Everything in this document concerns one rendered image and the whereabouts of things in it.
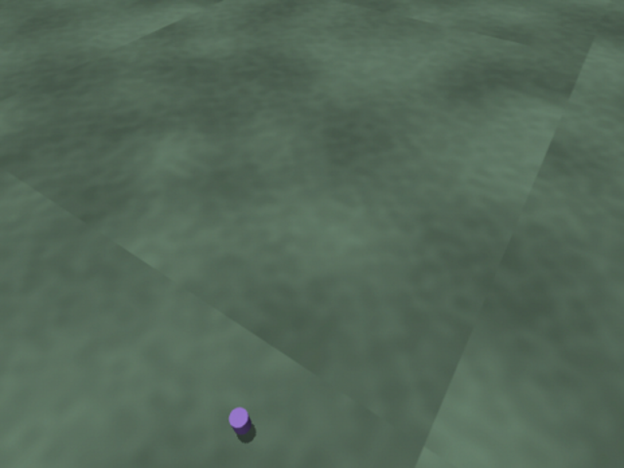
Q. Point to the tin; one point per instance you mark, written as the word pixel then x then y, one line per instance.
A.
pixel 240 421

